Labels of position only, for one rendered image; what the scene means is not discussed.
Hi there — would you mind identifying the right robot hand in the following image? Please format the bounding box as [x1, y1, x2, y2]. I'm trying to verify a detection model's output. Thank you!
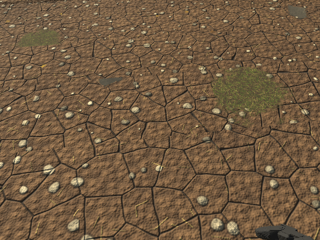
[255, 224, 316, 240]

